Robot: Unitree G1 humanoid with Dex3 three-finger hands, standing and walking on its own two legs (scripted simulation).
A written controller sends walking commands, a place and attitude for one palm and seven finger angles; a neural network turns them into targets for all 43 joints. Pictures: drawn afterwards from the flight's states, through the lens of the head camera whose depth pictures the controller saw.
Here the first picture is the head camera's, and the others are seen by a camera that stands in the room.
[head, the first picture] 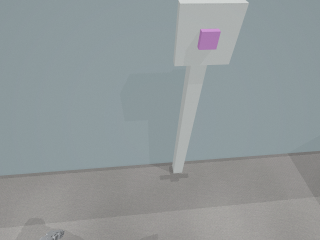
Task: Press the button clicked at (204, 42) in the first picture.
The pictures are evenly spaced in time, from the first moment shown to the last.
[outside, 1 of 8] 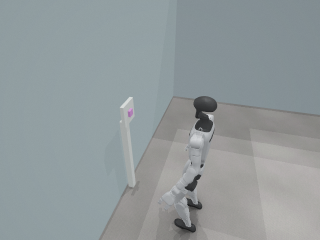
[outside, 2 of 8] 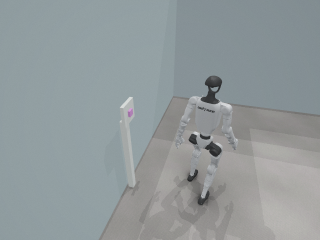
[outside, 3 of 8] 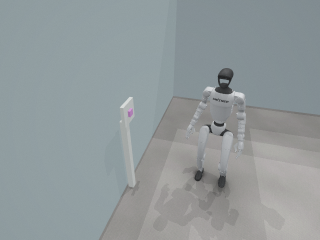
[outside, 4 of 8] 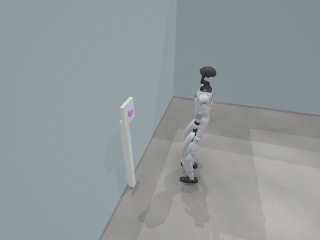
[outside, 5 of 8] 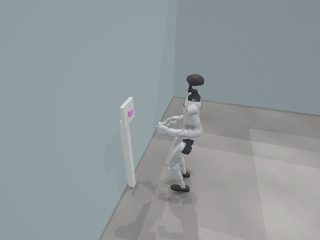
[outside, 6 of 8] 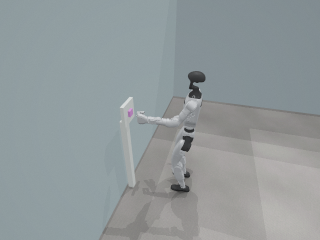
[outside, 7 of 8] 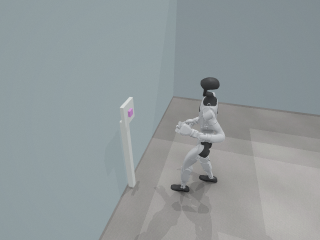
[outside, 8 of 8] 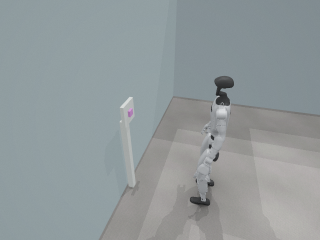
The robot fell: no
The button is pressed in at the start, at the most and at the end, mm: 0 13 0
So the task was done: yes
